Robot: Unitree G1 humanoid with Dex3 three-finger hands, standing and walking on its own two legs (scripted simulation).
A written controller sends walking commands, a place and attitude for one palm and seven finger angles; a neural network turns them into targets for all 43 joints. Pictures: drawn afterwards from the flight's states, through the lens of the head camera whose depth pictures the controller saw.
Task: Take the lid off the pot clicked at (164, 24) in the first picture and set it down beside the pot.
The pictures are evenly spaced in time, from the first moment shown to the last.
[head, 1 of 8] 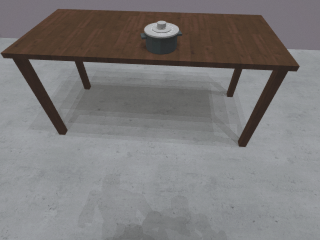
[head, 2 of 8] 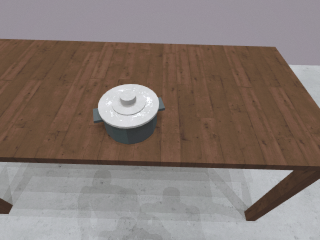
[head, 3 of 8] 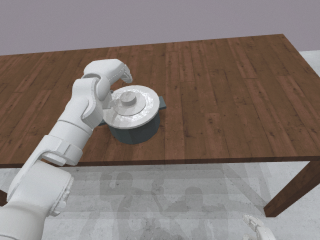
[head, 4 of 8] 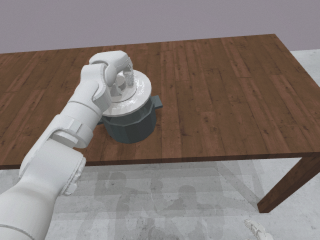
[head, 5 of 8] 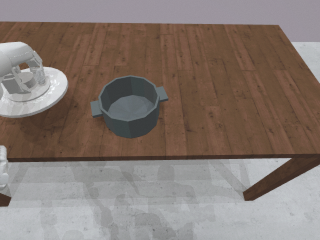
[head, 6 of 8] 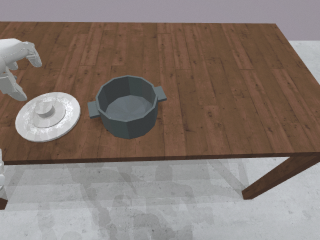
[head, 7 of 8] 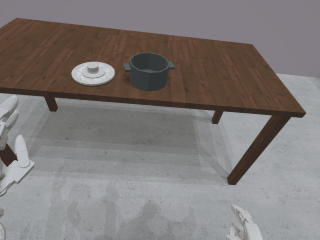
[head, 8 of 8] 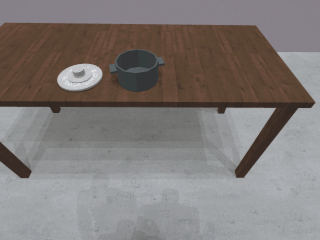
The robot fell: no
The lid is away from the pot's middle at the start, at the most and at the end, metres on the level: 0.00 0.25 0.25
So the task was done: yes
